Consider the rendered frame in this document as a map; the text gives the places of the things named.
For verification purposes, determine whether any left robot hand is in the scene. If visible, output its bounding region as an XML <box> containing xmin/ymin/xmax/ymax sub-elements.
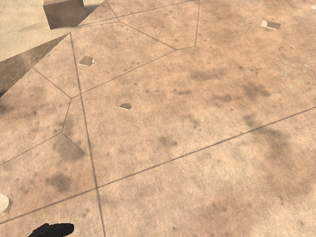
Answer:
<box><xmin>28</xmin><ymin>223</ymin><xmax>74</xmax><ymax>237</ymax></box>

